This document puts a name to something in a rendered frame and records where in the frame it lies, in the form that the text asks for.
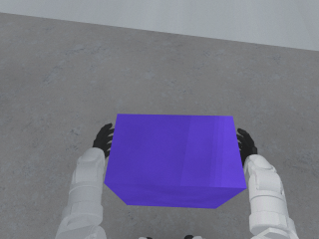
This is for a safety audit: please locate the carton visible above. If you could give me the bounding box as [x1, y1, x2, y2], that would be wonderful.
[104, 114, 247, 209]

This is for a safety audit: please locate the left robot hand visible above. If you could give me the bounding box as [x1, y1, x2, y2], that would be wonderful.
[93, 123, 115, 159]

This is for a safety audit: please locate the robot left forearm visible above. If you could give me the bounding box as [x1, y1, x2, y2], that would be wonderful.
[55, 147, 106, 239]

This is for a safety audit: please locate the right robot hand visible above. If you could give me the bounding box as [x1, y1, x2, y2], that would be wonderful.
[236, 128, 258, 168]

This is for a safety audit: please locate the robot right forearm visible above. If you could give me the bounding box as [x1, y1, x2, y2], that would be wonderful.
[243, 154, 299, 239]

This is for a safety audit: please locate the left robot upper arm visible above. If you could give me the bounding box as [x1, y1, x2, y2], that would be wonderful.
[56, 224, 107, 239]

